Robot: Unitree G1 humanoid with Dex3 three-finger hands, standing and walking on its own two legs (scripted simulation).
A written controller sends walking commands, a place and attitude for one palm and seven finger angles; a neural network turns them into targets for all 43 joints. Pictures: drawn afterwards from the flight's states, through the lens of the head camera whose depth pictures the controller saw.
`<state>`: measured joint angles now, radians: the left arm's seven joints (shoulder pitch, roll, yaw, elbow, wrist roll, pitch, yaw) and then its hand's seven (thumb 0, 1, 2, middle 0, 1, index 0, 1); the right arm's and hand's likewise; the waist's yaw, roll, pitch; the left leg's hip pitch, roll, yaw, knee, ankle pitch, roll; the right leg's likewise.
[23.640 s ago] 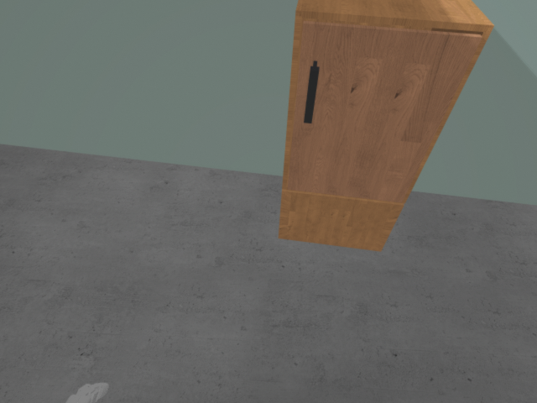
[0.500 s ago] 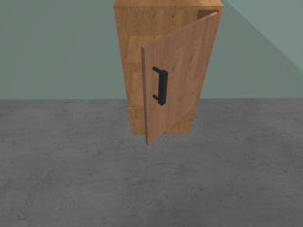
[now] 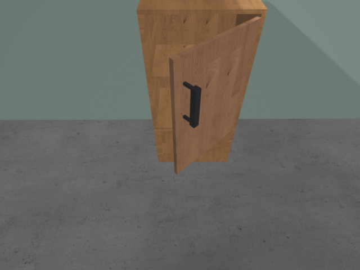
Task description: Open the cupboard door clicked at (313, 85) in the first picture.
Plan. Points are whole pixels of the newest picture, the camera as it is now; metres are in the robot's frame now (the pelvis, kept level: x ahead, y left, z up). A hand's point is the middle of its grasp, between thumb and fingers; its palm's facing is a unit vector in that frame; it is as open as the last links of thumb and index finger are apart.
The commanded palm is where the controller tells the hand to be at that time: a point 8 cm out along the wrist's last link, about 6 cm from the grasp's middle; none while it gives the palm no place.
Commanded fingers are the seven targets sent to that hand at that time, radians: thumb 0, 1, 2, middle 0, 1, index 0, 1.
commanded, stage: look to check the result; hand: left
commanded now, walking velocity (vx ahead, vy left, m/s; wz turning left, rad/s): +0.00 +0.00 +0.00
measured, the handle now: (190, 105) +0.61 +0.01 +0.00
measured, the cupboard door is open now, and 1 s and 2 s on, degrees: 43 43 43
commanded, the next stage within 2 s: walk to a spot facing it in 0.08 s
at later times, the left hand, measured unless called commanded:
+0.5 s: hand out of the picture +0.01 +0.18 -0.18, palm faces -0.02 -0.98 -0.20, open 7.4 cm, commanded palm none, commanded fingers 0.00 0.90 0.90 -0.20 -0.30 -0.20 -0.30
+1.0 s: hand out of the picture +0.13 +0.14 -0.16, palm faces -0.30 -0.91 -0.29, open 7.4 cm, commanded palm none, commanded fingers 0.00 0.90 0.90 -0.20 -0.30 -0.20 -0.30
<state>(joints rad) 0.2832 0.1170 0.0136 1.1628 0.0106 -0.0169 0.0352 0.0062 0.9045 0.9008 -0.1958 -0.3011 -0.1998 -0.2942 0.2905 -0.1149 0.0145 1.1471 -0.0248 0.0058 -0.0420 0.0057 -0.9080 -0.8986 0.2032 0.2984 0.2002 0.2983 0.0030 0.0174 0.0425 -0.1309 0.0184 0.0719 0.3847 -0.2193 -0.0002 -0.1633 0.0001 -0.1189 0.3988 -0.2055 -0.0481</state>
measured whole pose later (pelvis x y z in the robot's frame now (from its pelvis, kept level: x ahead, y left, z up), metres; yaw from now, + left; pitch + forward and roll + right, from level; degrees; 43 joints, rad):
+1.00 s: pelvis +0.00 -0.04 +0.00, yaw -22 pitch +2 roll +2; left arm 0.19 0.21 0.08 0.94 0.03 0.03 0.01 0.01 0.90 0.90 -0.20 -0.30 -0.20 -0.29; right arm 0.06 -0.24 -0.06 0.89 -0.01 0.06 -0.03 0.01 -0.91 -0.90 0.20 0.30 0.20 0.30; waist 0.03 0.00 0.13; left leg -0.46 0.06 0.02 1.03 -0.44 -0.07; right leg -0.29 0.06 0.08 0.51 -0.24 -0.06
